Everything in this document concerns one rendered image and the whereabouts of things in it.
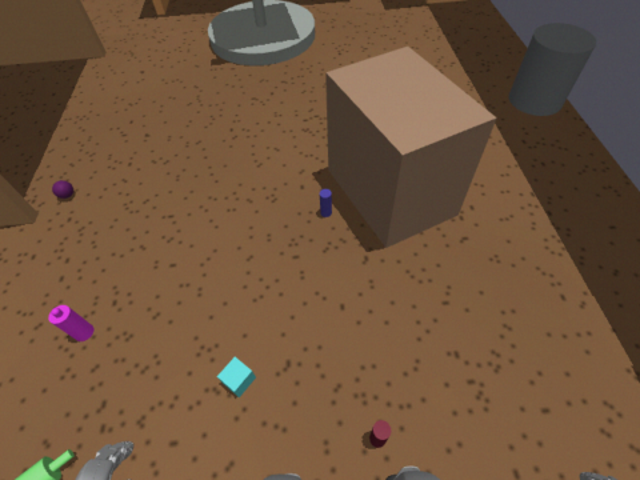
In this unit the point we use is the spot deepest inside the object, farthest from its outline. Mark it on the left robot hand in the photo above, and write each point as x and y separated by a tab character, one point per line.
106	461

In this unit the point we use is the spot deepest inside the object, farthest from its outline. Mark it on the office chair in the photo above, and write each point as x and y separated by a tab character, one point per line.
262	32

